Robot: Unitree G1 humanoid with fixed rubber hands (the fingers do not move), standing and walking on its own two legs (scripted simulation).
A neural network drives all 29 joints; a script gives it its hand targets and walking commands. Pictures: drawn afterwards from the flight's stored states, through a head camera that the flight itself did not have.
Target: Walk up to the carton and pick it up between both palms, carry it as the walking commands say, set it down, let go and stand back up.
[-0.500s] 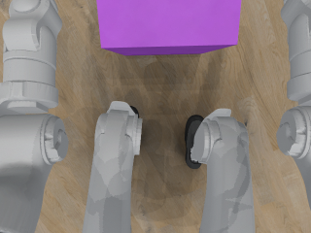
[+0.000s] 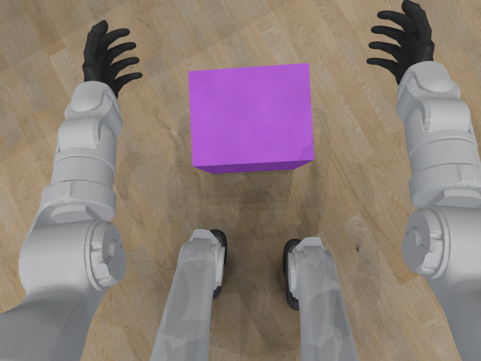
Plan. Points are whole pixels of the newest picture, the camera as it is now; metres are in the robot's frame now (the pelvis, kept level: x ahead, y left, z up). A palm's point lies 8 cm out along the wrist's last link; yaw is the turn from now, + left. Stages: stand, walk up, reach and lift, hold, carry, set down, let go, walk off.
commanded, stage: set down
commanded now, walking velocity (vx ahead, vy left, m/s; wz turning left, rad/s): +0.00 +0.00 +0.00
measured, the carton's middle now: (250, 129) +0.52 +0.03 -0.43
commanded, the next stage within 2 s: let go in 0.38 s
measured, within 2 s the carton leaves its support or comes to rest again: neither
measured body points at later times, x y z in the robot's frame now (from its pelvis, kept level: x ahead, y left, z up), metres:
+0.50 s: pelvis +0.03 +0.00 +0.11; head +0.33 +0.01 +0.45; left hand +0.50 +0.24 -0.01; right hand +0.54 -0.19 -0.01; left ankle +0.09 +0.13 -0.54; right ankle +0.08 -0.13 -0.54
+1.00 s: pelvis +0.08 +0.00 +0.19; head +0.20 +0.00 +0.62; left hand +0.31 +0.25 +0.09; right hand +0.34 -0.22 +0.09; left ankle +0.09 +0.13 -0.54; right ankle +0.07 -0.13 -0.54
